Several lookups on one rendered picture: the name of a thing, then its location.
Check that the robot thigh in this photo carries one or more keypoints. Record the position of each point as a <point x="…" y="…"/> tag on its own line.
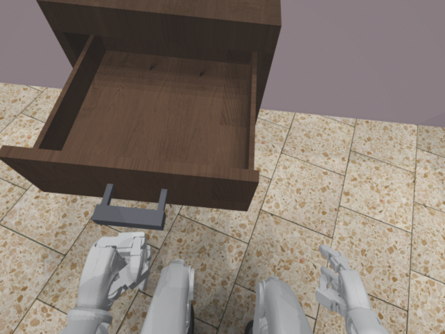
<point x="167" y="310"/>
<point x="276" y="301"/>

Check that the handle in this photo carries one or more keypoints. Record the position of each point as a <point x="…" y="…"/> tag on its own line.
<point x="106" y="214"/>

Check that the robot right thigh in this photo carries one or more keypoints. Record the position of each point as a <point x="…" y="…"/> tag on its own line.
<point x="276" y="301"/>

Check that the robot left hand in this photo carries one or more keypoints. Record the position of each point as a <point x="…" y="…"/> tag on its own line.
<point x="126" y="255"/>

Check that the robot left thigh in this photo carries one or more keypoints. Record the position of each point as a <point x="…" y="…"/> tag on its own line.
<point x="167" y="310"/>

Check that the robot left forearm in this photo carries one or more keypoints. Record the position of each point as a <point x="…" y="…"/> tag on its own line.
<point x="83" y="320"/>

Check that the drawer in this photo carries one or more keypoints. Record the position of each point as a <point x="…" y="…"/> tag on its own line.
<point x="147" y="116"/>

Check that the robot right hand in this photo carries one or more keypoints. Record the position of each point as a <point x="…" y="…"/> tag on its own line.
<point x="348" y="291"/>

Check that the cabinet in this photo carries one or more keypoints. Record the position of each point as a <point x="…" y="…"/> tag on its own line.
<point x="245" y="25"/>

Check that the robot right forearm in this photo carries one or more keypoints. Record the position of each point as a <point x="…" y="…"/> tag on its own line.
<point x="364" y="321"/>

